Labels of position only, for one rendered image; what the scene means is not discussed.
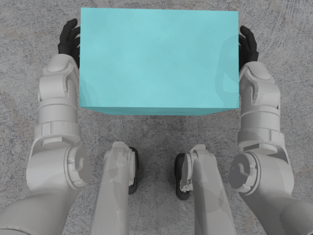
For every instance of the carton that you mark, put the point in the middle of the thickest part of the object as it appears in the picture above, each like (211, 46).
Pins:
(158, 61)

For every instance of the robot left foot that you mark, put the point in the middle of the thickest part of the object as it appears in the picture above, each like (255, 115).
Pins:
(132, 188)

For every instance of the robot right foot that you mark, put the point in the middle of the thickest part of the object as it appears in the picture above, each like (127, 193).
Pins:
(182, 195)

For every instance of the robot left hand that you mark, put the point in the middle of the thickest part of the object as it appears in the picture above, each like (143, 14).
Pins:
(68, 41)

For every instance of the robot right hand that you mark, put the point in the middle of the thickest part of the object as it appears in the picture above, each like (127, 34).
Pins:
(247, 48)

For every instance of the robot right upper arm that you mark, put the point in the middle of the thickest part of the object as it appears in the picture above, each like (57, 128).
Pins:
(265, 184)

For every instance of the robot foot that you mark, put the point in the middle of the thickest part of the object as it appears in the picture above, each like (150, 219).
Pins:
(132, 188)
(182, 195)

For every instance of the robot left upper arm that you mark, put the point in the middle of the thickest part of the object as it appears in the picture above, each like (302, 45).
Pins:
(55, 178)

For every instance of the robot left forearm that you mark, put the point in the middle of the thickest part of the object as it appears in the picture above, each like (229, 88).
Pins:
(57, 106)

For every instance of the robot right forearm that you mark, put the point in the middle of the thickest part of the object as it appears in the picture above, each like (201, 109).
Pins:
(260, 113)

